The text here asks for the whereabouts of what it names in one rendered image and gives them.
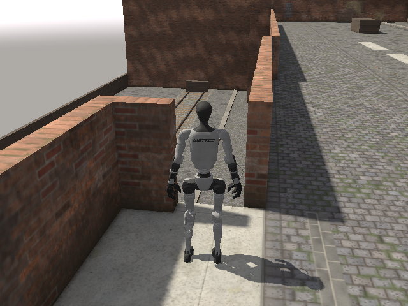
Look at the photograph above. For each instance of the right robot hand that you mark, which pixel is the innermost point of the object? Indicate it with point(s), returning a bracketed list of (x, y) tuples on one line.
[(238, 189)]

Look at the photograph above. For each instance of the robot right forearm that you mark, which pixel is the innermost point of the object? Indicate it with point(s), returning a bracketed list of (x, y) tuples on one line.
[(234, 171)]

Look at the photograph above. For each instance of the right robot upper arm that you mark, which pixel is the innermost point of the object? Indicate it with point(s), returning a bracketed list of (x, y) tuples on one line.
[(227, 146)]

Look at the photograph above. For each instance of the left robot hand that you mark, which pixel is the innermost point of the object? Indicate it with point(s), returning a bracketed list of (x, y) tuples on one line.
[(170, 190)]

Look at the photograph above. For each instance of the left robot upper arm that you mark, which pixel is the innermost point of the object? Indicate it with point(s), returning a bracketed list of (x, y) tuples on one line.
[(180, 146)]

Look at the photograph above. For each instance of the humanoid robot head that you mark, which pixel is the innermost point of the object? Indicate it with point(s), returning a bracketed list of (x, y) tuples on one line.
[(203, 110)]

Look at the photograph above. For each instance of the robot left forearm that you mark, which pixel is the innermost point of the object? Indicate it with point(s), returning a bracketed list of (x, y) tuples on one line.
[(173, 171)]

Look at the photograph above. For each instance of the right robot foot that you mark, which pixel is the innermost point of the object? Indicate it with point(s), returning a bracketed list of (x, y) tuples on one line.
[(217, 258)]

